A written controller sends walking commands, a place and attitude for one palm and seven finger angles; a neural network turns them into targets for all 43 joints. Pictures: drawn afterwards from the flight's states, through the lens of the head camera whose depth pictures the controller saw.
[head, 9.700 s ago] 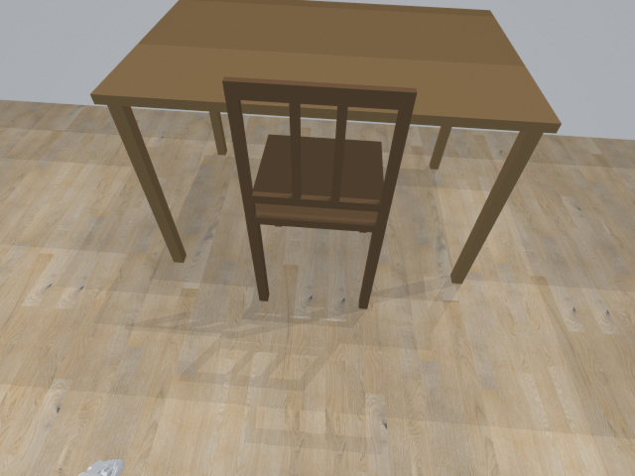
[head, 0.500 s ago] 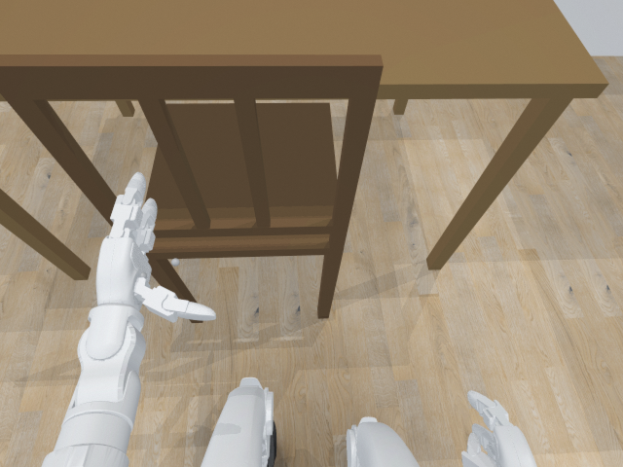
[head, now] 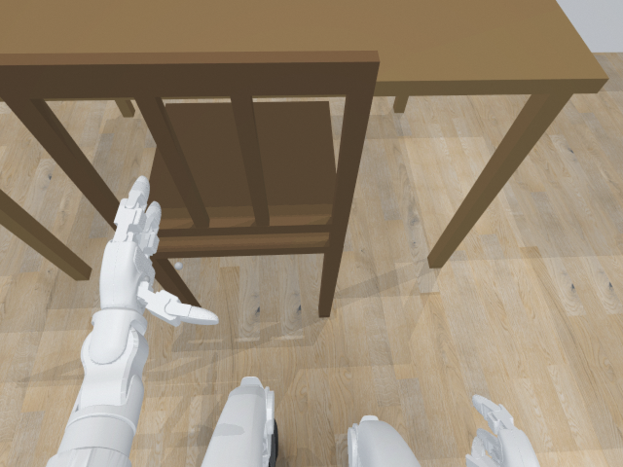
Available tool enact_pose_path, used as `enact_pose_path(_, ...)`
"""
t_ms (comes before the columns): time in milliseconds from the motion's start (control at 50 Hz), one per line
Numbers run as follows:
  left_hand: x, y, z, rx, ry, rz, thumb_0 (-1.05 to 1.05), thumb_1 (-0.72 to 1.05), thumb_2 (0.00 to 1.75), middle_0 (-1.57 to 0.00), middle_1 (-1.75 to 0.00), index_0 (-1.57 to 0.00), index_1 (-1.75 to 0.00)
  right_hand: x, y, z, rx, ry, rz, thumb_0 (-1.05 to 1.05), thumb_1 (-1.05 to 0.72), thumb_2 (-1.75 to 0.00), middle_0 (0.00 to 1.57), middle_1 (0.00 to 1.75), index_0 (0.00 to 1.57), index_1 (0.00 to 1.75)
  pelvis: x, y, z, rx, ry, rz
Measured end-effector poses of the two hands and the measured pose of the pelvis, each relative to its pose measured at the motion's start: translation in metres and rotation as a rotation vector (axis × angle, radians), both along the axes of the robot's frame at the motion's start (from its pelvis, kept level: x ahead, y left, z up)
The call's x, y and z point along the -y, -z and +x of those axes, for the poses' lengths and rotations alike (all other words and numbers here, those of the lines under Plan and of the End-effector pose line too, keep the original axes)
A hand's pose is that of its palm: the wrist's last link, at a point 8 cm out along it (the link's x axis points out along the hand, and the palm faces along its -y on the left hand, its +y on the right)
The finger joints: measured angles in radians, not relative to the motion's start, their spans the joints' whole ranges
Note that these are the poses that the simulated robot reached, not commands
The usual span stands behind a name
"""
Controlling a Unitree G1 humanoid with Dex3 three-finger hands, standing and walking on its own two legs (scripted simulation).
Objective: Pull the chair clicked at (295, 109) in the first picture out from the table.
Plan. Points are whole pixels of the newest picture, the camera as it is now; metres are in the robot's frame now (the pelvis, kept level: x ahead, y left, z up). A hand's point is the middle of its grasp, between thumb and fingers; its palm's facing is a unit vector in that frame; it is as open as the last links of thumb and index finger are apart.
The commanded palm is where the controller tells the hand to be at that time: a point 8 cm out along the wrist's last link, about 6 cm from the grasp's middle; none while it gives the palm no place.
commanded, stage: aim the fingers beside a spindle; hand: left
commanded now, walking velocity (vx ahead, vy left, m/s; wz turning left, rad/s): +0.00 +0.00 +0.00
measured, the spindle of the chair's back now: (180, 172) +0.50 +0.21 +0.03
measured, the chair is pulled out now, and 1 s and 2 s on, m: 0.00 0.00 0.00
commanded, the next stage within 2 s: push the fingers through the gap in 0.10 s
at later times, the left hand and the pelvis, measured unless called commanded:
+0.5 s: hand (188, 242) +0.38 +0.18 +0.03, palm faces +0.09 -0.99 -0.06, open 16.9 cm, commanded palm +0.36 +0.23 +0.03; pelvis +0.00 +0.00 +0.00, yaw +0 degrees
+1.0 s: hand (190, 212) +0.43 +0.18 +0.03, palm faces +0.11 -0.99 -0.06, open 16.9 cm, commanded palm +0.40 +0.23 +0.03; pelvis +0.00 +0.00 +0.00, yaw -1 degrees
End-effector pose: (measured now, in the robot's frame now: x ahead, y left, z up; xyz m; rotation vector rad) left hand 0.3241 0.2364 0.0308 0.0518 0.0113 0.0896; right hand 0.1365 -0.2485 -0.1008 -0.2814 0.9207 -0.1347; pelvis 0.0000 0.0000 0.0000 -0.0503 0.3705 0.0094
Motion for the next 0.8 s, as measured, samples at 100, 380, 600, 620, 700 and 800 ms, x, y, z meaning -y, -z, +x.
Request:
enact_pose_path(100,0.003,-0.002,0.0,0.014,0.003,0.003,-0.01,-0.5,0.3,-0.06,-0.08,-0.06,-0.08,-0.003,-0.001,0.004,0.015,-0.006,0.003,0.01,-0.91,-0.9,0.2,0.3,0.2,0.3,-0.001,0.001,-0.001,0.001,0.001,0.0)
enact_pose_path(380,0.003,-0.001,0.014,0.018,-0.004,0.013,-0.01,-0.5,0.3,-0.06,-0.08,-0.06,-0.08,-0.007,0.003,0.003,0.001,-0.017,0.004,0.01,-0.91,-0.9,0.2,0.3,0.21,0.3,-0.002,0.002,-0.002,-0.004,-0.004,-0.005)
enact_pose_path(600,0.002,-0.002,0.043,0.004,-0.016,0.01,-0.01,-0.5,0.3,-0.06,-0.08,-0.06,-0.08,0.001,0.006,-0.017,-0.067,0.026,0.0,0.01,-0.91,-0.9,0.2,0.3,0.21,0.3,-0.001,0.001,0.001,-0.022,0.007,-0.001)
enact_pose_path(620,0.002,-0.002,0.045,0.004,-0.017,0.011,-0.01,-0.5,0.3,-0.06,-0.08,-0.06,-0.08,0.002,0.006,-0.02,-0.074,0.03,0.0,0.01,-0.91,-0.9,0.2,0.3,0.21,0.3,0.0,0.001,0.001,-0.024,0.008,0.0)
enact_pose_path(700,0.0,-0.002,0.051,0.004,-0.02,0.01,-0.01,-0.5,0.3,-0.06,-0.08,-0.06,-0.08,0.006,0.008,-0.029,-0.105,0.045,-0.004,0.01,-0.91,-0.9,0.2,0.3,0.21,0.3,0.0,0.001,0.003,-0.028,0.01,0.001)
enact_pose_path(800,-0.002,0.001,0.061,-0.001,-0.027,0.006,-0.01,-0.5,0.3,-0.06,-0.08,-0.06,-0.08,0.011,0.01,-0.038,-0.137,0.057,-0.013,0.01,-0.91,-0.9,0.2,0.3,0.2,0.3,0.001,0.002,0.003,-0.036,0.012,0.0)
